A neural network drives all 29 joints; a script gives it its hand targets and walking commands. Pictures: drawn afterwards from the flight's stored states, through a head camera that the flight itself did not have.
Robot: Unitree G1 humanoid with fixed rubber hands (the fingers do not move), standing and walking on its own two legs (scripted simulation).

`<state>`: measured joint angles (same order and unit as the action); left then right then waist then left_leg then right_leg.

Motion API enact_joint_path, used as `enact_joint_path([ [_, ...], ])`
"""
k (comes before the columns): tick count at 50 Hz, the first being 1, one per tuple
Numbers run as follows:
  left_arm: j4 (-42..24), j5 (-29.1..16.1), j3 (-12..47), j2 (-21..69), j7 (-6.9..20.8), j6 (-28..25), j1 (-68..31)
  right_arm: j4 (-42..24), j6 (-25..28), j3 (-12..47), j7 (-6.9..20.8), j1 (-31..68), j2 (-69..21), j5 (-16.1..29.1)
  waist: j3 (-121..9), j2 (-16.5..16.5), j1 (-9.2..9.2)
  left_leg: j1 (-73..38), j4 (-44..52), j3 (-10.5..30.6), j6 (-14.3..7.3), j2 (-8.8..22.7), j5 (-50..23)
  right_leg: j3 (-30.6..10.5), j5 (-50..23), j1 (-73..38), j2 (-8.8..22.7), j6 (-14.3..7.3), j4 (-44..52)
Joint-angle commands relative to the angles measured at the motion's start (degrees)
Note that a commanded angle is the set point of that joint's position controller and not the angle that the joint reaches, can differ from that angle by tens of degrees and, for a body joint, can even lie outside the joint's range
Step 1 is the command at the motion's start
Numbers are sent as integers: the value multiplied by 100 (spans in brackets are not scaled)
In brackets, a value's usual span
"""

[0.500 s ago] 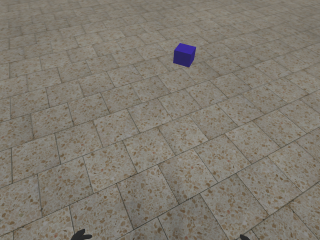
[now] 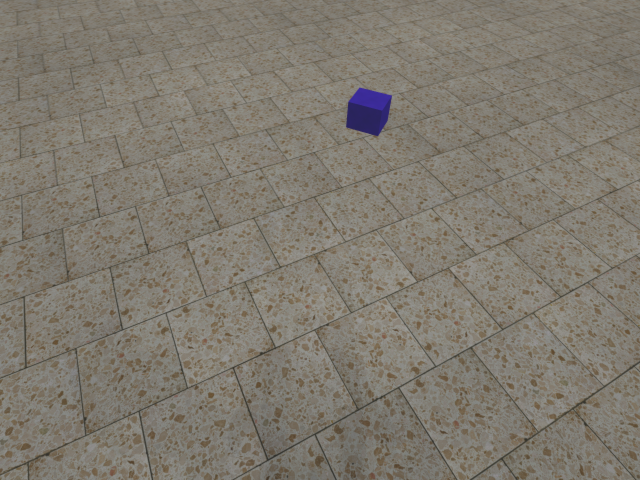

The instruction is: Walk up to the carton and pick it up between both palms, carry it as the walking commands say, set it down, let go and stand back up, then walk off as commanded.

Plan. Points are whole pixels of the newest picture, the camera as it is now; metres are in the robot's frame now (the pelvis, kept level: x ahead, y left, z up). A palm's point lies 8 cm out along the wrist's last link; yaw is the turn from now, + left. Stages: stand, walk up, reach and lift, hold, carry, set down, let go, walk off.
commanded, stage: walk up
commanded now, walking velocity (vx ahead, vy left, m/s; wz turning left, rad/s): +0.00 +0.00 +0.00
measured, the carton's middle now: (368, 111) +1.96 -0.23 -0.70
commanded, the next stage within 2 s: none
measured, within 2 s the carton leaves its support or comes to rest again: neither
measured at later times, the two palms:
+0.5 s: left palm out of the picture +0.09 +0.19 -0.13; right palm out of the picture +0.14 -0.34 -0.14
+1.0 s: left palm (222, 290) +0.42 +0.19 -0.12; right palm (519, 317) +0.38 -0.33 -0.11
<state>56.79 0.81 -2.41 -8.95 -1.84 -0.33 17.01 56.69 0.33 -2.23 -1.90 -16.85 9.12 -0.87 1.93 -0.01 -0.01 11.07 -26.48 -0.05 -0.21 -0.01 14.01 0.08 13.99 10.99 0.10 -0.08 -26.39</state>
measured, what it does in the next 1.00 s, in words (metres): walks ahead: right foot, then left foot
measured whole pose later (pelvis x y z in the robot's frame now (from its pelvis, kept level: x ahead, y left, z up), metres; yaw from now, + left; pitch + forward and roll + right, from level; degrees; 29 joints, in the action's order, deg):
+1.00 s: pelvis +0.34 -0.07 -0.01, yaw -8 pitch -2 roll +1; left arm 41.9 2.9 -1.7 -16.8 2.5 -2.1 22.4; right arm 43.4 4.5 -1.0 -0.2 -18.2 13.6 -1.8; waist 3.2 2.4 -0.8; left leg 17.1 -32.1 -8.5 -3.5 1.3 13.0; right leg -0.6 22.1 28.9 3.6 0.3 -67.0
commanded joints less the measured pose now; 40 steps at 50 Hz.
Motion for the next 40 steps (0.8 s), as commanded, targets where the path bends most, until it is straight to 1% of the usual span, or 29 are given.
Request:
enact_joint_path([
  [1,11,-3,-64,-409,-19,-38,294,5,39,-63,-20,-286,416,2,160,-3,1,97,547,430,-204,399,-507,-426,-541,77,394,-215,533],
  [4,152,-3,-44,-370,-26,-34,321,146,35,-41,-27,-312,381,5,195,-3,1,89,577,424,-200,400,-484,-420,-524,69,395,-208,561],
  [5,-205,189,-159,-910,78,-147,675,-244,155,-175,88,-767,1053,-281,-543,-174,131,-367,180,779,-544,658,2627,-752,2598,581,361,-551,-231],
  [6,-401,212,-194,-937,149,-154,225,-365,178,-220,106,-667,1138,-311,198,-328,237,-154,470,1487,-773,1047,3549,-745,2866,1762,299,-481,-782],
  [7,-680,204,-138,-705,205,-154,-163,-370,191,-247,92,-916,1201,-319,610,-718,437,-605,1140,2152,-1056,1602,4058,-38,1949,2717,13,-223,-1572],
  [8,-927,256,-126,-671,245,-166,-422,-341,215,-268,61,-1040,1264,-320,903,-975,520,-662,1770,2919,-1360,2303,4172,60,1458,3398,256,-75,-2429],
  [9,-1083,292,-168,-749,290,-191,-437,-403,279,-292,16,-946,1296,-300,914,-763,422,-576,2016,3045,-1405,2519,3932,-366,1221,3564,593,-37,-2764],
  [10,-1074,281,-192,-788,357,-200,-221,-482,351,-313,-3,-752,1339,-275,657,-603,243,-515,2040,2742,-1340,2471,3779,-541,1207,3342,722,2,-2856],
  [11,-1025,251,-208,-793,422,-213,-4,-546,412,-320,8,-527,1348,-277,425,-588,99,-415,1980,2167,-1204,2282,3506,-471,1179,2953,717,37,-2710],
  [13,-1021,192,-200,-682,505,-223,153,-623,475,-272,63,-182,1291,-290,324,-729,-52,170,1789,966,-895,1770,2916,-69,971,1909,532,76,-2132],
  [15,-1026,155,-218,-623,529,-186,513,-678,437,-248,146,62,1366,-291,396,-829,-274,1099,1525,301,-780,1528,3182,373,823,592,284,58,-1693],
  [16,-963,128,-225,-622,502,-179,921,-735,382,-249,173,243,1424,-303,426,-798,-498,1590,1166,68,-746,1412,3579,636,548,-140,143,53,-1406],
  [17,-856,116,-248,-663,449,-187,1371,-783,301,-230,197,308,1379,-353,416,-510,-700,1993,423,-175,-702,1168,3895,853,545,-806,-58,55,-1128],
  [18,-665,127,-319,-809,350,-207,1989,-824,223,-150,237,181,1150,-407,191,307,-921,2263,-1045,-475,-626,767,3969,1060,815,-1479,-302,110,-928],
  [19,-582,126,-427,-1149,227,-206,2752,-1049,184,-8,314,299,763,-370,23,1347,-1281,3138,-3511,-824,-447,265,3077,12,1471,-2148,304,-35,-842],
  [20,-827,94,-387,-1490,107,-230,3005,-1525,236,159,415,721,384,-323,79,1255,-1293,4108,-4679,189,-252,-102,2367,-3066,3598,-1793,1475,-430,624],
  [21,-1085,66,-333,-1891,31,-206,1981,-1774,241,111,448,446,478,-210,471,801,-599,4502,-4963,684,-194,270,1976,-5000,5646,-906,2494,-1060,2265],
  [22,-1285,85,-313,-1879,14,-279,1215,-1721,208,-3,478,189,929,-261,908,445,-285,4457,-5161,508,-50,586,1628,-4998,6024,-372,2856,-1272,2432],
  [23,-1253,143,-244,-1733,26,-383,894,-1654,183,-22,503,173,1118,-291,1068,283,-208,4155,-4923,461,73,788,1010,-4159,5103,28,2695,-1216,2267],
  [24,-1118,185,-151,-1517,60,-481,916,-1544,159,-30,511,132,1187,-299,1103,324,-169,3791,-4502,465,191,882,670,-3176,4019,317,2314,-1084,2083],
  [25,-1004,228,-63,-1335,85,-561,989,-1469,147,-20,545,-12,1143,-288,1058,529,-119,3513,-4164,457,263,936,414,-2421,3191,440,2011,-975,2015],
  [26,-890,227,-10,-1239,99,-620,1106,-1443,140,-19,584,-112,1070,-290,1010,567,-110,3325,-3976,391,297,928,88,-1932,2569,514,1813,-944,1990],
  [27,-807,203,-6,-1235,113,-661,1181,-1438,141,-21,609,-58,1018,-284,960,537,-114,3230,-3762,289,316,895,-180,-1578,2210,483,1675,-942,1971],
  [31,-695,161,-1,-1204,176,-678,1524,-1769,191,10,620,769,811,-224,857,337,-239,3060,-2335,-108,202,623,-1136,-581,966,-100,1313,-838,1977],
  [33,-687,159,15,-1195,204,-663,1676,-1934,235,31,603,1105,672,-193,831,430,-318,2667,-1615,-287,71,440,-1442,-175,234,-265,1243,-824,1859],
  [36,-743,170,39,-1261,218,-595,1716,-2083,277,22,566,1275,570,-186,812,594,-310,1812,-928,-522,-162,217,-1387,139,-710,-321,1305,-910,1546],
  [38,-802,176,49,-1306,194,-503,1737,-2059,302,-13,511,997,596,-226,757,619,-216,1257,-652,-590,-268,77,-1083,117,-1014,-418,1392,-935,1046],
  [39,-852,182,48,-1345,186,-448,1710,-1968,325,-52,464,627,657,-247,605,517,-61,786,-534,-643,-304,-32,-849,166,-1310,-420,1356,-922,436],
  [40,-913,182,59,-1350,195,-394,1695,-1760,356,-117,392,-82,775,-289,190,211,243,-144,-592,-643,-354,-116,-524,387,-1794,-178,1138,-852,-695],
])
